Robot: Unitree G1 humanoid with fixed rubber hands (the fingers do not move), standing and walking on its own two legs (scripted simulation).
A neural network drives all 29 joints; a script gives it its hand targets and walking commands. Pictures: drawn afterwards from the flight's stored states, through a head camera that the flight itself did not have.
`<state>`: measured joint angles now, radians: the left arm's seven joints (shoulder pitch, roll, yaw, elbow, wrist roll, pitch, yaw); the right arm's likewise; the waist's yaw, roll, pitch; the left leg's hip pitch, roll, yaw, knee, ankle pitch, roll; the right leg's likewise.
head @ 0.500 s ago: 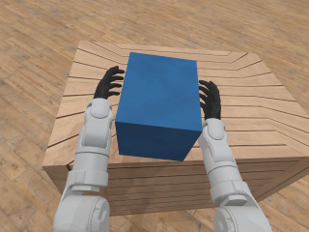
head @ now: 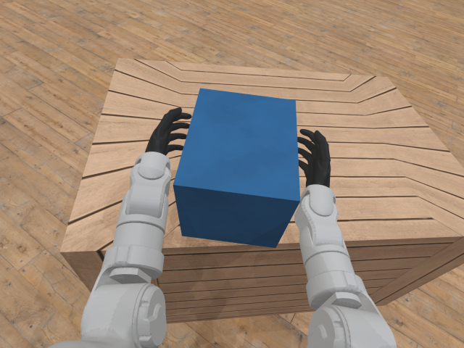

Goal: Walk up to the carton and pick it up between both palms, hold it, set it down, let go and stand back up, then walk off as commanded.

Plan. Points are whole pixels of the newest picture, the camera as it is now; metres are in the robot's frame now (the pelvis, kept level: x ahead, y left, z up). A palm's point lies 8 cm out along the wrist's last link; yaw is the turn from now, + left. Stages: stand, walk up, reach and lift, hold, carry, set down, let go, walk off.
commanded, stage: set down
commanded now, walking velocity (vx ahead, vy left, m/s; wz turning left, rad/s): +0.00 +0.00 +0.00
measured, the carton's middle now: (238, 168) +0.42 -0.02 +0.07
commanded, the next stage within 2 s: none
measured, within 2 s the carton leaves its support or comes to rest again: neither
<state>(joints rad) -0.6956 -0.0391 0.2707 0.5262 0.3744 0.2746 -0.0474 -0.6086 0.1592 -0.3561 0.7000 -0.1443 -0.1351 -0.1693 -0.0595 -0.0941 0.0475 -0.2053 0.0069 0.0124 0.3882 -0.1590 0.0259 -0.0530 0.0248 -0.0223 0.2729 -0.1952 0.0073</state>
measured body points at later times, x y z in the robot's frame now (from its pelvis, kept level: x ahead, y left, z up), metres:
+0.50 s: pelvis +0.01 +0.00 +0.00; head +0.03 +0.04 +0.45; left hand +0.44 +0.12 +0.10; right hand +0.39 -0.15 +0.11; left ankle +0.03 +0.10 -0.75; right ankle -0.03 -0.12 -0.75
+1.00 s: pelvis +0.03 -0.01 +0.00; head +0.06 +0.04 +0.45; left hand +0.45 +0.12 +0.08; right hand +0.41 -0.16 +0.09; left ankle +0.03 +0.10 -0.75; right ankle -0.03 -0.12 -0.75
